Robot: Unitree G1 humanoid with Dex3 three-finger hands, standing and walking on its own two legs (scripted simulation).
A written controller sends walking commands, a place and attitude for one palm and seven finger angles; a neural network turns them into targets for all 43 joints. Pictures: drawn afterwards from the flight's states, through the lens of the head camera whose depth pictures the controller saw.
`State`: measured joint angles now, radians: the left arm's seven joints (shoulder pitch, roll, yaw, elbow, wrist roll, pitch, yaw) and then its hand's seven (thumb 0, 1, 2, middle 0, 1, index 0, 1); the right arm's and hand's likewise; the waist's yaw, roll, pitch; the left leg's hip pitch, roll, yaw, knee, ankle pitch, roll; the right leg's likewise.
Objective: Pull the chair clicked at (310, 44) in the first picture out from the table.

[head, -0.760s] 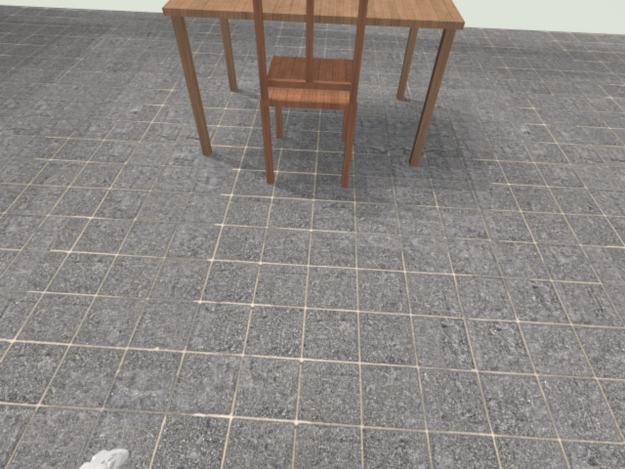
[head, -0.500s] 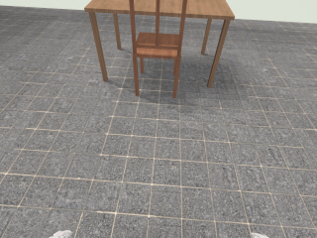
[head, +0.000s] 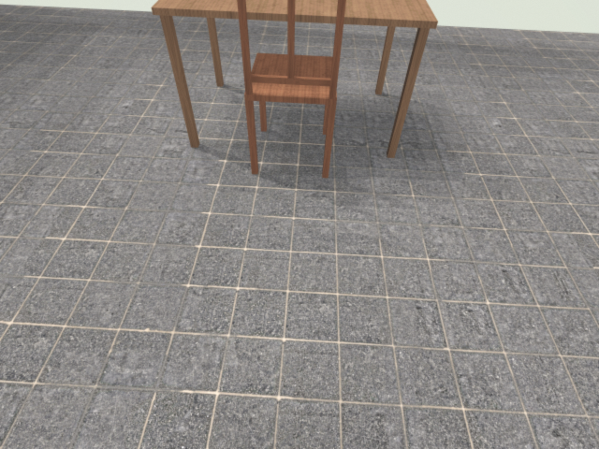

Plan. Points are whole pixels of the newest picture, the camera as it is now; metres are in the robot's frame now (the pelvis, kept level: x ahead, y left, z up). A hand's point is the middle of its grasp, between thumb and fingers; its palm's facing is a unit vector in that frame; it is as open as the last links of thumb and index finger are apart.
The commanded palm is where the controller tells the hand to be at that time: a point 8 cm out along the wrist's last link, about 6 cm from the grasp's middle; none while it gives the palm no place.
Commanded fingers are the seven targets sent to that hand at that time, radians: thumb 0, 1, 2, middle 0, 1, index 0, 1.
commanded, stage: stand and wait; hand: left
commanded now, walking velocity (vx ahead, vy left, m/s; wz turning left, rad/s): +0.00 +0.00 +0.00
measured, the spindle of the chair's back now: (291, 30) +1.53 +0.12 -0.06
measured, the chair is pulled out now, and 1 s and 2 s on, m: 0.00 0.00 0.00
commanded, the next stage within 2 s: look at it before walking up in 0.06 s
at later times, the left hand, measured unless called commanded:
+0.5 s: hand out of the picture +0.07 +0.24 -0.16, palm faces -0.04 -0.94 -0.33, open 7.4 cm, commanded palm none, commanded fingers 0.00 0.90 0.90 -0.20 -0.30 -0.20 -0.30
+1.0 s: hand out of the picture +0.06 +0.22 -0.17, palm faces -0.08 -0.96 -0.26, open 7.4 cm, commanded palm none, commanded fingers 0.00 0.90 0.90 -0.20 -0.30 -0.20 -0.30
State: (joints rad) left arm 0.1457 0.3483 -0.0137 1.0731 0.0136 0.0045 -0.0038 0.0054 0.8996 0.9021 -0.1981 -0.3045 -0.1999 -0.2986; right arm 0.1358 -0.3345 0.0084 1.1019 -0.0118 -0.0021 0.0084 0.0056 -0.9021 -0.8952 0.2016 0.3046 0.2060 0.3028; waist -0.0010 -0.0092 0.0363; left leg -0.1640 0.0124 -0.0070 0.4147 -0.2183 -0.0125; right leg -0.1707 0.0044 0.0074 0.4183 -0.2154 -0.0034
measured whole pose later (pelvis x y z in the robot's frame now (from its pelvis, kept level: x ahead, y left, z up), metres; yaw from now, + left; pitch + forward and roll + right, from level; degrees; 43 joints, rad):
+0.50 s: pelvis +0.00 +0.00 +0.00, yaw +0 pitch -2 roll +0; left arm 0.14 0.34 -0.01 1.08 0.02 0.00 0.00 0.00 0.90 0.90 -0.20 -0.30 -0.20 -0.30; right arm 0.12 -0.33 0.01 1.11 -0.01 -0.01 0.01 0.00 -0.90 -0.90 0.20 0.30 0.21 0.30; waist 0.00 -0.01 0.03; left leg -0.15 0.01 0.00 0.39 -0.21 -0.01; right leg -0.16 0.01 0.01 0.40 -0.20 0.00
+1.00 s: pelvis +0.02 +0.00 -0.01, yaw -5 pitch -1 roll +0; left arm 0.26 0.28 0.01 1.05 0.02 0.04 -0.02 0.00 0.90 0.90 -0.20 -0.30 -0.20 -0.30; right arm 0.19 -0.27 -0.01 1.07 -0.02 0.01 0.01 0.00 -0.90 -0.90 0.20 0.30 0.20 0.30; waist 0.02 -0.01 -0.01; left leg -0.17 0.05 0.07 0.50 -0.32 -0.01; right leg -0.22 0.04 0.08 0.54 -0.34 -0.02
